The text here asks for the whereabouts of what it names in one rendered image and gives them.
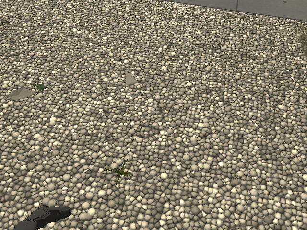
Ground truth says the left robot hand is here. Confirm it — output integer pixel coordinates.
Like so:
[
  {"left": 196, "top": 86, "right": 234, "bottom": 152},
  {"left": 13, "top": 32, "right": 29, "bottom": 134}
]
[{"left": 14, "top": 205, "right": 72, "bottom": 230}]

